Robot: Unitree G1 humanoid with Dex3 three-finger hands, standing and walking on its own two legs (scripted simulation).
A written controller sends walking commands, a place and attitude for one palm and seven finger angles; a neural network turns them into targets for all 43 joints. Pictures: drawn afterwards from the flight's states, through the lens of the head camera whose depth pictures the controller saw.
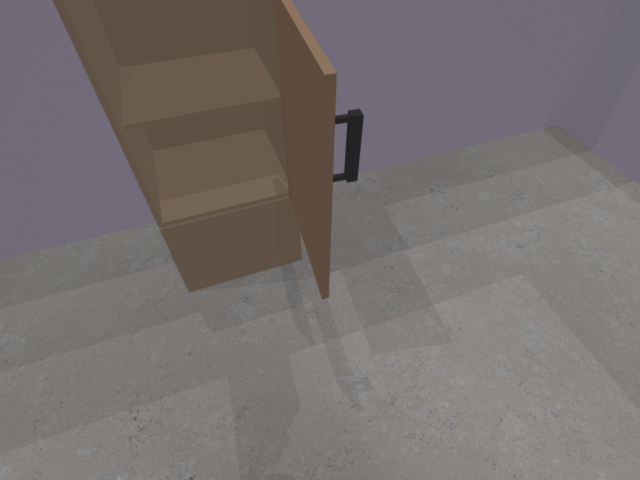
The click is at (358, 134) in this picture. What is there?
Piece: cupboard door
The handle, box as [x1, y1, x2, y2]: [333, 109, 363, 182]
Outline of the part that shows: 359,109 348,110 347,114 335,116 335,123 347,123 347,136 344,172 334,174 333,181 345,179 347,182 356,180 357,178 363,117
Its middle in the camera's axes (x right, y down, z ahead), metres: +0.04 -0.16 +0.71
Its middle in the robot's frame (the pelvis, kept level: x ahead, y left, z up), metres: +0.65 +0.00 +0.05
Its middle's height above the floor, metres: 0.81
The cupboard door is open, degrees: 85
